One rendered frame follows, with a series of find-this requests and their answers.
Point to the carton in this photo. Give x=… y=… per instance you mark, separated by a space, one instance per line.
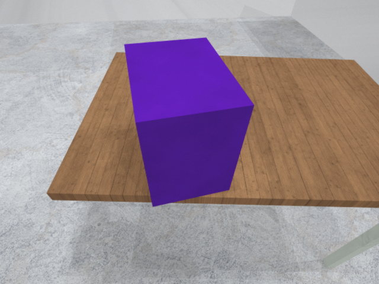
x=191 y=117

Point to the table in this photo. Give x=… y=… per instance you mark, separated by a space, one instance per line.
x=312 y=140

